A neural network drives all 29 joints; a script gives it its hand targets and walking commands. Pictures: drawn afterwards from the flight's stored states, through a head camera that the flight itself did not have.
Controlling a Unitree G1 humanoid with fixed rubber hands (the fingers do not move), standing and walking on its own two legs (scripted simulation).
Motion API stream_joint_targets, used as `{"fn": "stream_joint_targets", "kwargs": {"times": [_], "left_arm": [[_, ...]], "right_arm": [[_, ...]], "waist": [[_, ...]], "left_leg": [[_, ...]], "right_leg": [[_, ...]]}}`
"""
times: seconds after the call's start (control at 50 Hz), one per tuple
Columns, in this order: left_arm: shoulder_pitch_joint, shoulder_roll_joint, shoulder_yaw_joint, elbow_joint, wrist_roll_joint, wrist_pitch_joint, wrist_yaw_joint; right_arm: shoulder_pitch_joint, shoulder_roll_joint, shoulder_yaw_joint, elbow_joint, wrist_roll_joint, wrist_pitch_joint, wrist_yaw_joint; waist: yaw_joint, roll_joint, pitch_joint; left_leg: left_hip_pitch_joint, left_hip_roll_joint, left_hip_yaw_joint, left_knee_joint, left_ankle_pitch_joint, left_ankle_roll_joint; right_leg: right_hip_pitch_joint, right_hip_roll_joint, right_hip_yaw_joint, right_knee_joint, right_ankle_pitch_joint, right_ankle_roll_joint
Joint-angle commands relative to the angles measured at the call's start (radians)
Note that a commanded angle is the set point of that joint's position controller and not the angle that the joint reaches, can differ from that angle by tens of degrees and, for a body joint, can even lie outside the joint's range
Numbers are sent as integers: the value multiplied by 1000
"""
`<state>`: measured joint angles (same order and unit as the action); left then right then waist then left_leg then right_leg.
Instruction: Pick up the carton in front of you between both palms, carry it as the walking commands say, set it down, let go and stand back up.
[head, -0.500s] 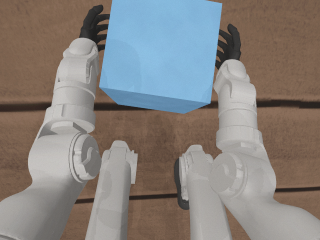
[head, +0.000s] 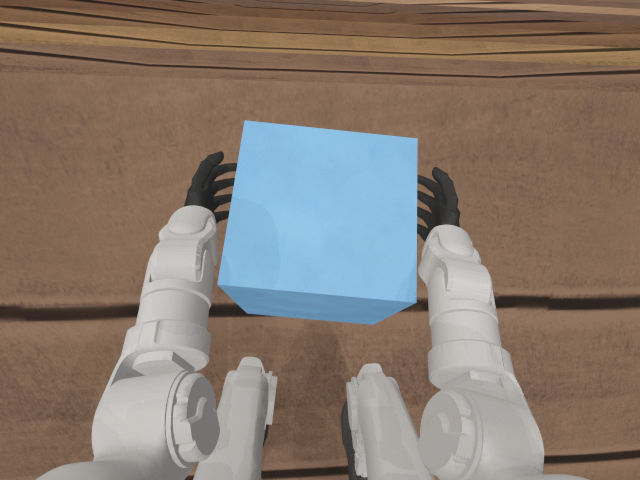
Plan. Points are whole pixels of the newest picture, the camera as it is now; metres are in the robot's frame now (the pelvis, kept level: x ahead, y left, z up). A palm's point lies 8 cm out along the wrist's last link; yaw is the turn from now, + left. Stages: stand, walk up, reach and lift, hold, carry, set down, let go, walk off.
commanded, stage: reach and lift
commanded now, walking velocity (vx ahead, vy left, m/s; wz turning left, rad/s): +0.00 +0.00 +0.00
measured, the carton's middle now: (319, 239) +0.43 +0.01 -0.11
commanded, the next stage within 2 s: hold in 1.78 s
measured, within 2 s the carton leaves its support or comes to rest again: neither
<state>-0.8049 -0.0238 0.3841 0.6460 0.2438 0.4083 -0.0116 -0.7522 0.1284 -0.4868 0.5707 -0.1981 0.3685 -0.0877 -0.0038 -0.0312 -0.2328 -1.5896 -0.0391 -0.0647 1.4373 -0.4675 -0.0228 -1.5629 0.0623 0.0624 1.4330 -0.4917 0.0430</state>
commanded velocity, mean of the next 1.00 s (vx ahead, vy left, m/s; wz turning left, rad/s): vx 0.00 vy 0.00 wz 0.00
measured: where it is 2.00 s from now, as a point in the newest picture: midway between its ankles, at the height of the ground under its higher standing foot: (304, 460)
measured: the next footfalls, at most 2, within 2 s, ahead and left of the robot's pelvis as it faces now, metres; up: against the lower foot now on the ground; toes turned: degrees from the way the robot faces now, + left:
none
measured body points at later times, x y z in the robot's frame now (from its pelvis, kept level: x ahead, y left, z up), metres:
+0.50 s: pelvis +0.05 -0.01 +0.13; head +0.12 +0.00 +0.58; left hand +0.39 +0.15 +0.11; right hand +0.40 -0.15 +0.11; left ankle +0.08 +0.12 -0.56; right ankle +0.07 -0.13 -0.56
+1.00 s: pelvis +0.05 -0.01 +0.18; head +0.03 -0.01 +0.63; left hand +0.36 +0.15 +0.19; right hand +0.37 -0.15 +0.20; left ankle +0.08 +0.12 -0.56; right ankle +0.07 -0.13 -0.56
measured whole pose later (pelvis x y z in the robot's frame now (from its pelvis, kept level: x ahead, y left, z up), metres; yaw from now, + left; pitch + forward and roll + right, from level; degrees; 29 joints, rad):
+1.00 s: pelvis +0.05 -0.01 +0.18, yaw +1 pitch -4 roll +0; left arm -0.32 -0.17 0.30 0.39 0.31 0.62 -0.02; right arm -0.34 0.17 -0.33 0.42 -0.31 0.59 0.01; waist 0.01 -0.01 0.00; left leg -0.19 -0.01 -0.07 0.46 -0.21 -0.02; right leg -0.17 0.02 0.08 0.47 -0.23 0.01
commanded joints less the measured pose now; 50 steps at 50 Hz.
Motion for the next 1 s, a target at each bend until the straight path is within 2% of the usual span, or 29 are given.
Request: {"fn": "stream_joint_targets", "kwargs": {"times": [0.0,0.16,0.38,0.56,0.66,0.72,0.86,0.98], "left_arm": [[-543,-1088,-514,20,-160,-31,-223],[-413,-1111,-550,-18,-155,-45,-227],[-212,-1114,-613,-96,-155,-35,-233],[-43,-1103,-666,-187,-176,22,-224],[20,-1091,-713,-272,-194,81,-223],[52,-1083,-710,-306,-195,124,-222],[17,-1056,-598,-253,-142,176,-238],[-90,-1085,-616,-277,-154,168,-251]], "right_arm": [[-600,1058,606,92,147,7,281],[-445,1083,642,80,129,-4,282],[-225,1085,708,34,117,7,292],[-50,1052,757,-41,117,68,310],[26,1045,787,-109,140,126,319],[51,1029,785,-137,144,169,324],[3,993,677,-90,96,219,345],[-100,1022,693,-116,106,210,354]], "waist": [[22,54,-745],[18,33,-640],[15,37,-469],[10,36,-300],[5,27,-196],[8,28,-110],[11,26,79],[8,27,13]], "left_leg": [[635,-117,72,-231,230,11],[805,-106,49,-386,263,20],[1079,-88,14,-622,368,25],[1316,-71,-4,-826,491,23],[1439,-58,-7,-933,507,21],[1475,-56,-6,-992,476,22],[1467,-48,7,-1058,280,31],[1495,-47,11,-1043,277,33]], "right_leg": [[403,124,-85,-224,175,-10],[599,107,-46,-390,218,-18],[911,74,1,-635,342,-30],[1177,53,14,-839,481,-33],[1309,42,15,-947,508,-34],[1364,38,17,-1006,487,-35],[1361,25,9,-1072,291,-46],[1390,24,6,-1062,287,-46]]}}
